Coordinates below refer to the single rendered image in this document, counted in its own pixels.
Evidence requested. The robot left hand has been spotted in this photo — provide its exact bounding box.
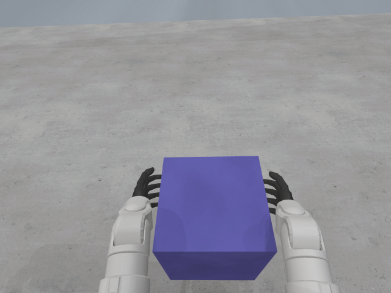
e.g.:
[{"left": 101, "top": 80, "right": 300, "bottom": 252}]
[{"left": 132, "top": 167, "right": 161, "bottom": 208}]

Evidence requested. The robot right hand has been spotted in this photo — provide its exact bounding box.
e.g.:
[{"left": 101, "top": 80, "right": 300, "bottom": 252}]
[{"left": 263, "top": 172, "right": 293, "bottom": 215}]

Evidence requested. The left robot forearm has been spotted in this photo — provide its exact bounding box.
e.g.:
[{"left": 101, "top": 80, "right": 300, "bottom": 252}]
[{"left": 98, "top": 196, "right": 153, "bottom": 293}]

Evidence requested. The right robot forearm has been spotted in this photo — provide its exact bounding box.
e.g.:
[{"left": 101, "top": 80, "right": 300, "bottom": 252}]
[{"left": 276, "top": 200, "right": 341, "bottom": 293}]

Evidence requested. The carton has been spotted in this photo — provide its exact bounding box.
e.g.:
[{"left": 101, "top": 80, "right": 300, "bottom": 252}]
[{"left": 152, "top": 156, "right": 277, "bottom": 280}]

